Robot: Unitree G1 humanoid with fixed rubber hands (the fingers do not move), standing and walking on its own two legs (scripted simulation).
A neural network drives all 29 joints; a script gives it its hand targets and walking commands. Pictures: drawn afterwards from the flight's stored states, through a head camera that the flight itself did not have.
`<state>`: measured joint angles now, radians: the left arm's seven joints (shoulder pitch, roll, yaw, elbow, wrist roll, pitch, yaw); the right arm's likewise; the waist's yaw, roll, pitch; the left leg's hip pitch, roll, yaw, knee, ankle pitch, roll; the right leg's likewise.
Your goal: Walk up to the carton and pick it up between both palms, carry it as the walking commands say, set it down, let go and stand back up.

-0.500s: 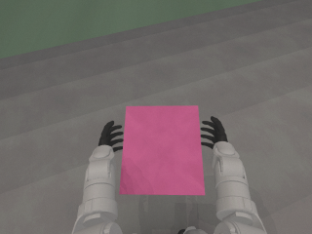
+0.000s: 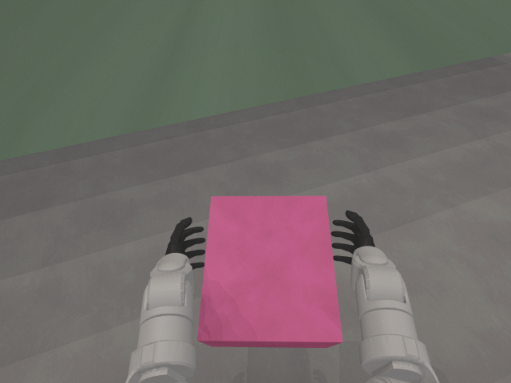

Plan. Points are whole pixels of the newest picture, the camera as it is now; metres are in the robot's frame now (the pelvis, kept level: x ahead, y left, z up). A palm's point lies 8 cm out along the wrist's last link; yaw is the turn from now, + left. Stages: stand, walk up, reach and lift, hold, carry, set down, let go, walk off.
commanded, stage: reach and lift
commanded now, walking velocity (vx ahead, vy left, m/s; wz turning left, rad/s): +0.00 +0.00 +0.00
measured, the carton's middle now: (268, 271) +0.34 -0.02 -0.05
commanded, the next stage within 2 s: hold in 1.44 s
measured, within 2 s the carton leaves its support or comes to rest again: neither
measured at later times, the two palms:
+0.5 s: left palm (168, 260) +0.31 +0.15 +0.06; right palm (358, 248) +0.30 -0.16 +0.06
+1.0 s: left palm (162, 266) +0.30 +0.15 +0.05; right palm (354, 250) +0.30 -0.15 +0.05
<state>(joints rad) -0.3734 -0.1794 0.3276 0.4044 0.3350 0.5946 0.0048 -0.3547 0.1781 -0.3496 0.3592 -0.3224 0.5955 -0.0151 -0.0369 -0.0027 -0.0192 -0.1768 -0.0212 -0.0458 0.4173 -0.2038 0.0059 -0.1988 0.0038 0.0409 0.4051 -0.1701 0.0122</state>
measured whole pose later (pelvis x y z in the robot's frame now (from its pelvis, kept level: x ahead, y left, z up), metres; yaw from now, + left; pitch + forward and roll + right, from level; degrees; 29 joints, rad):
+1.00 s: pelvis +0.01 +0.00 +0.00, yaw +1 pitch -7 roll +0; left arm -0.30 -0.16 0.27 0.28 0.32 0.73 0.00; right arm -0.30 0.16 -0.25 0.28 -0.31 0.73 -0.01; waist 0.00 0.01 0.01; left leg -0.03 -0.02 -0.06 0.36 -0.20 0.00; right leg -0.05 0.01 0.03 0.34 -0.16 0.01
